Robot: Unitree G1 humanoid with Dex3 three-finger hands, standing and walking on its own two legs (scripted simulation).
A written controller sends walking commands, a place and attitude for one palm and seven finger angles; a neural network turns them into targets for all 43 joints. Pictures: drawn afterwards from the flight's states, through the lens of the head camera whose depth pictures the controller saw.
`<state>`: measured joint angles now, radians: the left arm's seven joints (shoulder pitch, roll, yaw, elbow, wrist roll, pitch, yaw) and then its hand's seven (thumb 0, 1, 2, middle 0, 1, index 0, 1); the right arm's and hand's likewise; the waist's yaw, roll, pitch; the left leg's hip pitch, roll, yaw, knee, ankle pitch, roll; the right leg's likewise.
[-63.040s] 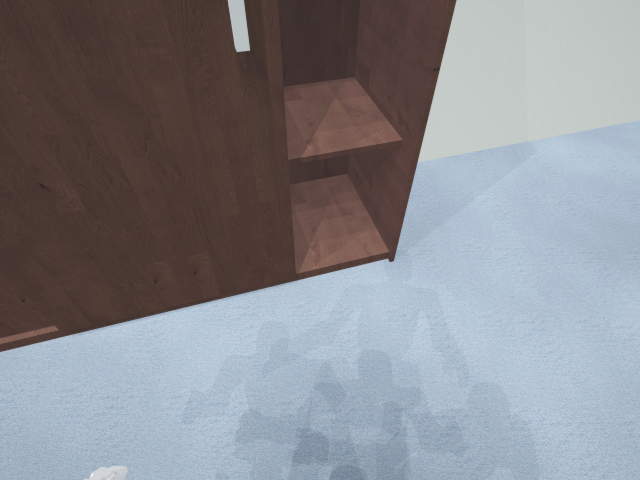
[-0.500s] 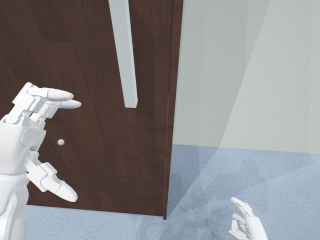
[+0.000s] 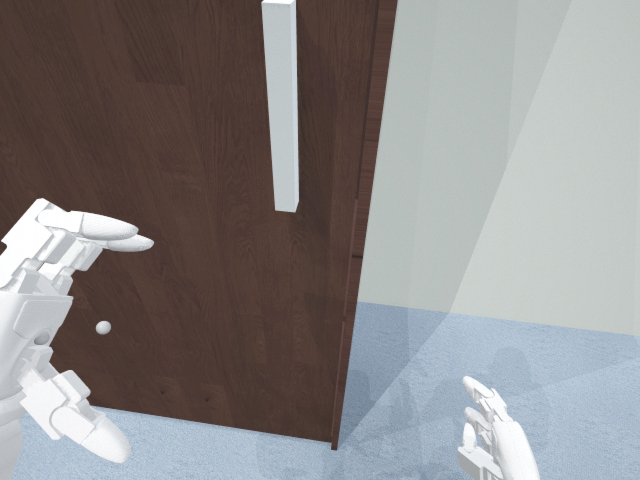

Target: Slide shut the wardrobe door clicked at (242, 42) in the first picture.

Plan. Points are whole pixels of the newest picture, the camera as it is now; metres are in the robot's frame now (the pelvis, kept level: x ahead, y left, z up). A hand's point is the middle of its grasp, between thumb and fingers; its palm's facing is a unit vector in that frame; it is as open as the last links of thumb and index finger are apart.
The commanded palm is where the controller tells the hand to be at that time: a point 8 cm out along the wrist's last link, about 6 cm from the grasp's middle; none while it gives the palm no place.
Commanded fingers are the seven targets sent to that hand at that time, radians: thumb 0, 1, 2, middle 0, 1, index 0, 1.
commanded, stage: draw the hand back to the body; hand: left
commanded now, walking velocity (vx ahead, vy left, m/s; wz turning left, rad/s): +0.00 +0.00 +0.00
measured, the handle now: (287, 113) +0.42 +0.12 +0.29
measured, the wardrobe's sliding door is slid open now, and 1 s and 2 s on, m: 0.00 0.00 0.00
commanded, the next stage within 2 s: step back with the hand held close in 1.68 s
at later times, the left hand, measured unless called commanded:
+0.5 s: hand (108, 314) +0.17 +0.21 +0.22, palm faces +0.07 -0.99 -0.16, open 14.7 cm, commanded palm +0.12 +0.26 +0.23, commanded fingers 0.00 -0.51 0.22 -0.25 -1.13 -0.25 -1.13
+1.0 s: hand (112, 302) +0.20 +0.24 +0.19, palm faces +0.44 -0.80 -0.40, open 11.9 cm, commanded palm +0.15 +0.27 +0.21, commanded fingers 0.00 0.39 0.65 -0.22 -0.60 -0.22 -0.60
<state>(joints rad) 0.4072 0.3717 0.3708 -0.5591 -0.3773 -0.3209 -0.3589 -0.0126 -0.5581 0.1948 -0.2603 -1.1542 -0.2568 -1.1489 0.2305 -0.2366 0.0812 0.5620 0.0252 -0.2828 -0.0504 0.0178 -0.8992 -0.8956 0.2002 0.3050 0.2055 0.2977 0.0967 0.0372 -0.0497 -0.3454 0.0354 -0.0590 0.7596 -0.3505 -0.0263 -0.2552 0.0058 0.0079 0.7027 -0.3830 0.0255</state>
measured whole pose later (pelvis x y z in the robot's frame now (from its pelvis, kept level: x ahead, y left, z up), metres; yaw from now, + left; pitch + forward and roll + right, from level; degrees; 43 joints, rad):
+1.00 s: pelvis +0.03 -0.01 +0.02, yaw +0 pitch -4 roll +0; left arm 0.52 0.35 0.33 -0.49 -0.08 -0.09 0.10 -0.01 0.04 0.48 -0.24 -0.80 -0.23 -0.80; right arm 0.24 -0.22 0.02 0.68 0.01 -0.22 -0.11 0.02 -0.90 -0.90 0.20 0.30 0.20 0.30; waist 0.09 0.06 0.00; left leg -0.20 0.03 -0.04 0.57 -0.30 -0.04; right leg -0.14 -0.01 0.02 0.56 -0.35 0.01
